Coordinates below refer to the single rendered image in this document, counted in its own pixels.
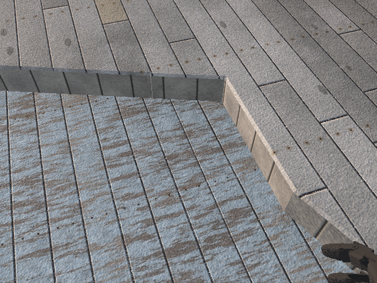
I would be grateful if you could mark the right robot hand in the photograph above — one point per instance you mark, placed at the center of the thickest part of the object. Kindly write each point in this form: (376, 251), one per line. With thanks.
(359, 255)

